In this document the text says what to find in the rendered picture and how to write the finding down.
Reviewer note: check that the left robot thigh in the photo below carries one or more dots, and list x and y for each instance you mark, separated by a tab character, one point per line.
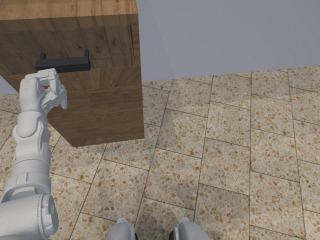
121	231

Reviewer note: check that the robot thigh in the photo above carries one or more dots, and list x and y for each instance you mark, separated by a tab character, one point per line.
188	230
121	231

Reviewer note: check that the left robot upper arm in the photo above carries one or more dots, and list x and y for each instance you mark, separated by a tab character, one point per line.
29	218

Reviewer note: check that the right robot thigh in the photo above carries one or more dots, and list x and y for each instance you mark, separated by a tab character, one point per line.
188	230

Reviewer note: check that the cabinet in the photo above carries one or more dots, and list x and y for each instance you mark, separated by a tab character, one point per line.
104	105

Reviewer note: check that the handle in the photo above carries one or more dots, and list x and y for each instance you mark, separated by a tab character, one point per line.
64	65

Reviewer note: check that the left robot forearm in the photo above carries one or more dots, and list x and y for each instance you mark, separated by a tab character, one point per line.
31	163

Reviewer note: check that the drawer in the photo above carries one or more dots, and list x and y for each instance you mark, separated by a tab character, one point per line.
108	46

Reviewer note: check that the robot left hand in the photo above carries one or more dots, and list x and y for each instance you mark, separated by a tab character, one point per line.
33	96

